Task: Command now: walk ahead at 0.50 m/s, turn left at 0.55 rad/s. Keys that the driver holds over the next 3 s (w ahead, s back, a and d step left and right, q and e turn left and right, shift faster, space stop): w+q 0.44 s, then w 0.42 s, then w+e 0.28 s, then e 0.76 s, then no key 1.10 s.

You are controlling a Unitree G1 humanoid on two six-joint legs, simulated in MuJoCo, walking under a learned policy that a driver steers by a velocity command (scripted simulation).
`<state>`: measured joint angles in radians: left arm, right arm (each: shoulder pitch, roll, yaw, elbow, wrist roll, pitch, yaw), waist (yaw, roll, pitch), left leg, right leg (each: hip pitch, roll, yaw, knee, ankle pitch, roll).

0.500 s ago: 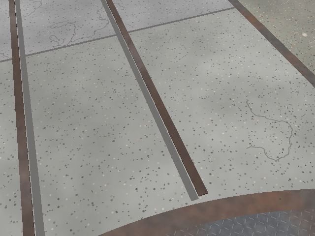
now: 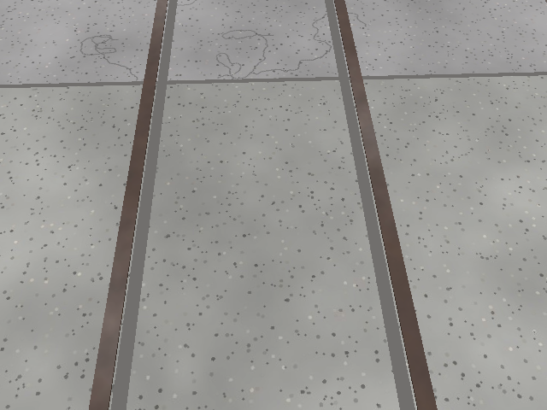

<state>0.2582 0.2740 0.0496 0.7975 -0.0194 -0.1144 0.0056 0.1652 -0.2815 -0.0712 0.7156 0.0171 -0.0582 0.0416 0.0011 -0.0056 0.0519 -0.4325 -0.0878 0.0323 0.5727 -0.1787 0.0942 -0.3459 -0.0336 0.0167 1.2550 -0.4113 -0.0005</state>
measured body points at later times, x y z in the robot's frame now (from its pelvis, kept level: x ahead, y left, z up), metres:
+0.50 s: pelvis +0.28 -0.03 +0.01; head +0.31 -0.03 +0.46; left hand +0.37 +0.27 -0.07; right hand +0.45 -0.28 -0.11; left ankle +0.15 +0.06 -0.63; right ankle +0.36 -0.13 -0.72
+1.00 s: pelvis +0.51 +0.10 +0.01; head +0.53 +0.13 +0.46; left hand +0.46 +0.39 -0.12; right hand +0.75 -0.08 -0.07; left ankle +0.51 +0.20 -0.72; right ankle +0.48 -0.07 -0.63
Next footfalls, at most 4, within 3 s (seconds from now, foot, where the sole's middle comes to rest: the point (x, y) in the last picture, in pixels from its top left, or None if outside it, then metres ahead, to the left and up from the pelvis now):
0.38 right None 0.40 -0.12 -0.76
0.86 left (195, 361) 0.55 0.22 -0.76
1.38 right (255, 248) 0.87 0.08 -0.76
1.86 left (177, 250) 0.87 0.30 -0.76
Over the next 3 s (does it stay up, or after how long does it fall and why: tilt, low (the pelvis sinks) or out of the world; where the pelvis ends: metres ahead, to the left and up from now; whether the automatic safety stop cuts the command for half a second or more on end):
stays up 0.79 0.16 0.01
